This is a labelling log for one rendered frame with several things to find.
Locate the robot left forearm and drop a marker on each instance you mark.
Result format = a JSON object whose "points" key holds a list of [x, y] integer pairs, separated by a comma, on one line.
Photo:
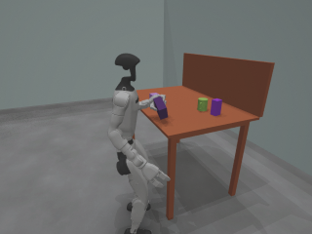
{"points": [[143, 104]]}

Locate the sponge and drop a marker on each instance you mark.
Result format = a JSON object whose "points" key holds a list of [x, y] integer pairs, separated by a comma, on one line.
{"points": [[161, 108]]}

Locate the robot right hand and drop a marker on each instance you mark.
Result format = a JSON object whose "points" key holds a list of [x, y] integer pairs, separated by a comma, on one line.
{"points": [[149, 171]]}

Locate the right robot upper arm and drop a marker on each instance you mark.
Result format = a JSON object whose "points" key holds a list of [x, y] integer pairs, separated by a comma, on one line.
{"points": [[120, 104]]}

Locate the robot right thigh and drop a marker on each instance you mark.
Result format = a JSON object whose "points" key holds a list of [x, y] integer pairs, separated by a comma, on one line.
{"points": [[136, 179]]}

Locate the robot right forearm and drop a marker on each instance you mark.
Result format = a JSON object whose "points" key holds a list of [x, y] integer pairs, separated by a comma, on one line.
{"points": [[122, 145]]}

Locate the robot left hand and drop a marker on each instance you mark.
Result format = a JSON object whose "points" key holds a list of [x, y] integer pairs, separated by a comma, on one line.
{"points": [[152, 104]]}

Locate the humanoid robot torso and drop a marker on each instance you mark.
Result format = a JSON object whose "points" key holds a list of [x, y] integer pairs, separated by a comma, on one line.
{"points": [[128, 126]]}

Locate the table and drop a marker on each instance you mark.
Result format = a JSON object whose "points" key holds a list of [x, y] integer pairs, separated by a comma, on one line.
{"points": [[243, 86]]}

